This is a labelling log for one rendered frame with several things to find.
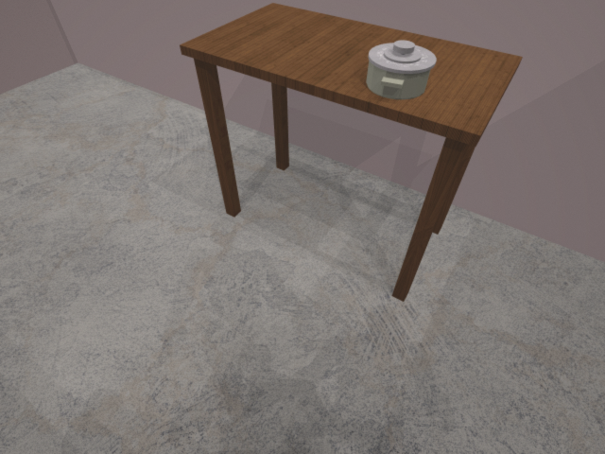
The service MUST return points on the knob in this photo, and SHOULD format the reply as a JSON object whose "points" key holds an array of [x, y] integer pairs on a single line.
{"points": [[404, 47]]}

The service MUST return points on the lid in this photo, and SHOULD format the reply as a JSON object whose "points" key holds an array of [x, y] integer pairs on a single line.
{"points": [[384, 57]]}

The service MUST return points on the table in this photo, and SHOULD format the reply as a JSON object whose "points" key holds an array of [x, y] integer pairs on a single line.
{"points": [[327, 56]]}

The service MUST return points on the pot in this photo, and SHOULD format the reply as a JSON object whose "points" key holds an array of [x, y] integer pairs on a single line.
{"points": [[394, 85]]}

